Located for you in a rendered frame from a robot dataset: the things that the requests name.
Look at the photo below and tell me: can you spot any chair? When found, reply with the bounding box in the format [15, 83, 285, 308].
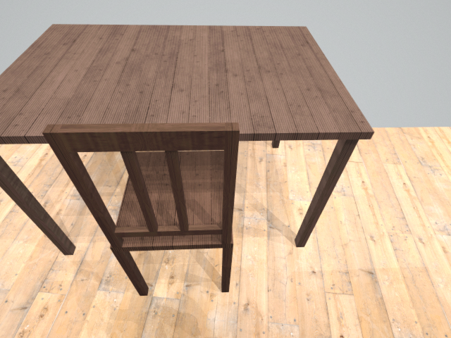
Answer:
[42, 123, 240, 296]

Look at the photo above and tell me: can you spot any table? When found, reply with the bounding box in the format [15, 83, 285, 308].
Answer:
[0, 24, 374, 255]

